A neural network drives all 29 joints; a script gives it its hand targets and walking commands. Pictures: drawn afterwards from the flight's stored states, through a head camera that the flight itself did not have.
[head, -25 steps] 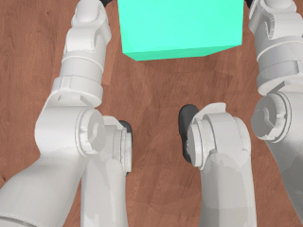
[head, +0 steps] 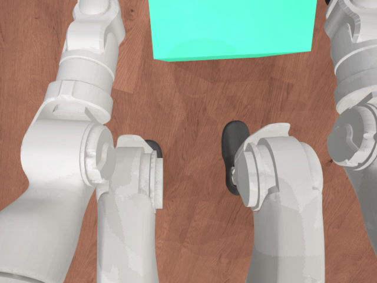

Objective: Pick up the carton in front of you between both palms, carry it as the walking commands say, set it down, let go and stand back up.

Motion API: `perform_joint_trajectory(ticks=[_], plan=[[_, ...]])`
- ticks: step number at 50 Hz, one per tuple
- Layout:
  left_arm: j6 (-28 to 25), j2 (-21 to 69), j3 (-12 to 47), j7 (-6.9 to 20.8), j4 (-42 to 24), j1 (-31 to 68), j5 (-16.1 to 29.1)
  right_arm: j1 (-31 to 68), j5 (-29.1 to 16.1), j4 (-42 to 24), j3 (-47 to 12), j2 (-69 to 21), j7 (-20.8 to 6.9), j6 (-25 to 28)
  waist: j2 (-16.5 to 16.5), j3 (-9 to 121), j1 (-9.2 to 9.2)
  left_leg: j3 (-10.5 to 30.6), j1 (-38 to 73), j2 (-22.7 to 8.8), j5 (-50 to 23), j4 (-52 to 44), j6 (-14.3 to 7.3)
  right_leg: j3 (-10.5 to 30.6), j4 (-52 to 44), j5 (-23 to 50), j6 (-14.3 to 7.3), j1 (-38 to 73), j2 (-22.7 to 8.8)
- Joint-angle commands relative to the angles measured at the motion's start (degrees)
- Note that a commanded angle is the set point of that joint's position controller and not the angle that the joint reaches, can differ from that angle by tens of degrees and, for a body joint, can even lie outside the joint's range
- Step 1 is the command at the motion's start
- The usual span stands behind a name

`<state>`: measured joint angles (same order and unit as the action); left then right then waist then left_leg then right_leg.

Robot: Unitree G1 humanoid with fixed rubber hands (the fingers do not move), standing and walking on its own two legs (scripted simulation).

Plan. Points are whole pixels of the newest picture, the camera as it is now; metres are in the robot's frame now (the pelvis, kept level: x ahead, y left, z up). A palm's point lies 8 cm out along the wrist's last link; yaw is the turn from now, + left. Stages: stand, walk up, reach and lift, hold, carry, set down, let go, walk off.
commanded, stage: set down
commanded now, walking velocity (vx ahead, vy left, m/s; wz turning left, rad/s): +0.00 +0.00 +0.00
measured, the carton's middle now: out of the picture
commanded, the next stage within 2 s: let go in 1.18 s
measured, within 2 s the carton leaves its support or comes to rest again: neither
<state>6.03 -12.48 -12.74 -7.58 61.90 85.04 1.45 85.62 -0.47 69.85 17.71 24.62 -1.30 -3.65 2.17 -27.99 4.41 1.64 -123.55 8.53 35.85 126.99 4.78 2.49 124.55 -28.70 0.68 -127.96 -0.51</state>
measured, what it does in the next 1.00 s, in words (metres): rises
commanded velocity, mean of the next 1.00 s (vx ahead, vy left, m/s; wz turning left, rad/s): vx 0.00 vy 0.00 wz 0.00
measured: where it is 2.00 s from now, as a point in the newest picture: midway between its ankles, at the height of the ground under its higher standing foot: (192, 179)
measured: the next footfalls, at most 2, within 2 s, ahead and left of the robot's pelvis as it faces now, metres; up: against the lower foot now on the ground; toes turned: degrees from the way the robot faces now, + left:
none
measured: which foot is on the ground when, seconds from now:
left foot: down 0.00-1.00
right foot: down 0.00-1.00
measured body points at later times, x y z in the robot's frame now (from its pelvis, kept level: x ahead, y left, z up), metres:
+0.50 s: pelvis +0.01 +0.00 +0.06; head +0.35 -0.06 +0.35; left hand +0.58 +0.08 -0.06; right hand +0.54 -0.30 -0.06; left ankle +0.11 +0.12 -0.34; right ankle +0.13 -0.13 -0.34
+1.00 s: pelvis +0.03 -0.01 +0.19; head +0.35 -0.06 +0.50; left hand +0.58 +0.09 +0.08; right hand +0.54 -0.31 +0.08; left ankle +0.11 +0.12 -0.34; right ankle +0.13 -0.13 -0.34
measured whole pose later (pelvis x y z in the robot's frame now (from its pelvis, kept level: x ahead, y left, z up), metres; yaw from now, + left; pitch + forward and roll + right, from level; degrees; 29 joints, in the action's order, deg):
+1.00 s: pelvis +0.03 -0.01 +0.19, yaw -2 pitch +47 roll +4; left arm 12.3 -9.3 -14.8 -8.4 42.2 64.0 1.5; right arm 66.8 -1.6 50.0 17.2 22.4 -3.5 -10.8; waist 1.4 2.1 2.3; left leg 1.9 -104.0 3.9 29.0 86.0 3.0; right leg 3.3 84.9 -22.6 0.0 -109.0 1.6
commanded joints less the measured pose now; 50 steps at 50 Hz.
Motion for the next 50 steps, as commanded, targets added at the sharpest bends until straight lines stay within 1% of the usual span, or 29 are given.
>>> perform_joint_trajectory(ticks=[1, 4, 7, 11, 15, 17, 21, 24, 27, 30, 33, 37, 40, 44, 50], plan=[[-2.2, -7.9, 5.2, -1.2, -6.3, 15.5, 6.4, 16.3, -6.1, -5.0, -3.6, 12.4, 2.1, 3.7, 2.1, 66.7, 3.72, -4.7, 23.0, -3.2, -15.5, -9.1, -0.1, -2.4, -7.3, 17.7, -0.4, 34.1, -0.4], [-2.5, -7.1, 8.8, -0.9, -9.3, 15.8, 10.1, 16.8, -9.8, -6.5, -7.1, 12.7, 1.7, 4.2, 1.6, 72.7, 4.3, -5.0, 23.3, -3.4, -18.5, -8.6, 0.1, -2.1, -6.8, 22.7, -0.8, 38.9, -0.4], [-2.1, -7.1, 9.5, -1.0, -11.3, 13.4, 11.2, 14.2, -11.1, -7.8, -8.0, 13.2, 1.3, 3.7, 0.6, 78.2, 4.4, -5.9, 23.5, -3.2, -18.9, -8.8, 0.1, -2.3, -7.0, 25.2, -0.6, 44.0, -0.2], [-1.0, -7.0, 7.6, -2.2, -15.3, 9.3, 9.6, 10.3, -10.3, -10.7, -7.1, 13.4, 1.1, 2.1, -1.0, 87.0, 3.65, -7.4, 24.8, -2.2, -17.4, -11.0, -0.1, -3.0, -8.7, 26.8, -0.3, 51.1, 0.3], [1.1, -7.0, 4.6, -3.9, -20.9, 6.1, 7.1, 8.6, -8.7, -17.6, -5.7, 12.6, 1.3, -0.5, -3.9, 93.9, 2.47, -8.8, 26.6, -1.0, -15.7, -15.3, -1.1, -4.6, -12.4, 25.8, 0.0, 56.1, 1.4], [2.4, -6.6, 2.9, -4.2, -20.6, 4.7, 5.6, 7.3, -7.7, -18.7, -5.1, 11.3, 1.4, -2.1, -4.8, 91.0, 1.71, -9.1, 25.0, -0.7, -13.5, -18.1, -1.6, -5.2, -15.0, 23.1, 0.2, 54.3, 1.8], [3.2, -4.8, -0.5, -3.4, -16.9, 2.3, 2.6, 5.1, -5.6, -17.2, -4.1, 8.4, 0.8, -3.2, -5.3, 80.8, 0.1, -8.6, 20.4, -0.8, -9.5, -22.5, -1.9, -5.0, -19.7, 17.3, 0.7, 46.8, 2.0], [2.9, -3.5, -1.8, -2.6, -15.5, 1.5, 1.3, 3.8, -4.2, -16.5, -3.3, 7.0, 0.2, -3.1, -5.2, 78.7, -0.2, -8.2, 20.1, -1.0, -9.4, -25.1, -1.7, -4.9, -22.6, 16.3, 1.0, 45.0, 2.2], [2.8, -2.7, -2.1, -2.1, -15.5, 1.0, 0.8, 3.0, -3.1, -16.6, -2.3, 6.8, -0.1, -3.1, -5.0, 79.9, 0.11, -8.0, 21.8, -1.1, -9.8, -27.7, -1.4, -5.1, -25.3, 16.4, 1.1, 45.7, 2.5], [3.0, -2.5, -1.8, -2.0, -17.1, 0.7, 0.7, 2.5, -2.4, -17.9, -1.4, 7.3, -0.2, -3.2, -4.5, 83.4, 0.54, -8.0, 24.6, -1.3, -10.7, -30.4, -1.1, -5.4, -28.1, 17.5, 1.1, 48.5, 2.8], [3.6, -2.8, -1.5, -2.1, -20.1, 0.2, 0.8, 1.8, -2.0, -20.3, -0.8, 7.9, -0.2, -3.9, -4.1, 88.4, 0.77, -8.1, 27.9, -1.2, -12.3, -33.1, -0.9, -5.7, -30.7, 19.9, 1.0, 52.8, 3.2], [4.7, -3.2, -1.2, -2.2, -24.4, -1.4, 0.9, 0.5, -2.2, -24.0, -0.6, 8.2, -0.6, -5.1, -3.9, 94.2, 0.54, -8.4, 31.6, -1.0, -14.9, -37.0, -0.8, -5.9, -34.1, 23.8, 1.1, 59.4, 3.8], [5.4, -3.0, -1.1, -2.1, -26.3, -3.3, 1.0, -1.0, -2.4, -25.8, -0.7, 7.8, -1.0, -6.0, -4.2, 95.5, 0.22, -8.4, 33.3, -0.9, -16.2, -40.1, -1.0, -5.7, -37.0, 26.1, 1.2, 63.5, 4.0], [5.7, -2.5, -1.5, -1.5, -27.0, -6.0, 0.7, -3.2, -2.1, -26.6, -0.5, 6.7, -1.7, -6.5, -4.7, 94.1, -0.21, -8.1, 34.5, -1.0, -17.5, -44.7, -1.1, -5.2, -41.1, 28.1, 1.3, 67.2, 4.0], [4.7, -1.3, -2.8, -0.4, -25.8, -9.6, -0.5, -6.4, -0.3, -25.9, 0.7, 4.8, -2.5, -5.8, -4.9, 90.6, -0.67, -7.4, 37.3, -1.5, -19.7, -52.0, -1.0, -4.4, -48.0, 30.3, 1.3, 71.1, 3.8]])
